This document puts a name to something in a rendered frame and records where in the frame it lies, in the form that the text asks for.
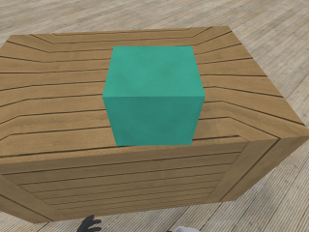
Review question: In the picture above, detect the carton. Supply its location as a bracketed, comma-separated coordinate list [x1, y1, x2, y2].
[102, 45, 206, 146]

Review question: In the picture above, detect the pedestal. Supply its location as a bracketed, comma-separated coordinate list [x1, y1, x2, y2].
[0, 26, 309, 224]

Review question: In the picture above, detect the left robot hand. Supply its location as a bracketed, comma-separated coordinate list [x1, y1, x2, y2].
[76, 215, 101, 232]

